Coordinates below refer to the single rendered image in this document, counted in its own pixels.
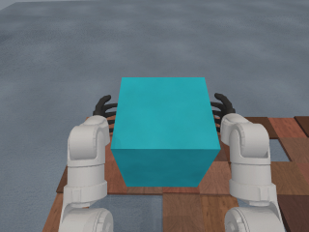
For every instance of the right robot forearm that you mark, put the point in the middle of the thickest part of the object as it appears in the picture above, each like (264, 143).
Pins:
(250, 162)

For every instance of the robot right hand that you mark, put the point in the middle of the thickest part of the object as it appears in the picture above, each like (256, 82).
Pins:
(225, 107)

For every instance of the left robot forearm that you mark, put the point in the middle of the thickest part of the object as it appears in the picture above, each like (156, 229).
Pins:
(85, 161)

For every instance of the robot right upper arm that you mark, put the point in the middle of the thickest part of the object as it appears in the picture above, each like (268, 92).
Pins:
(252, 219)

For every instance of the robot left hand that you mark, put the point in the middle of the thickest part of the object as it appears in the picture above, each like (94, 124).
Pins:
(101, 107)

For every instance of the carton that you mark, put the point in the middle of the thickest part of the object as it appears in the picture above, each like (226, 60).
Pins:
(164, 132)

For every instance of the robot left upper arm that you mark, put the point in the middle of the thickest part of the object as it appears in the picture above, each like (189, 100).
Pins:
(88, 220)

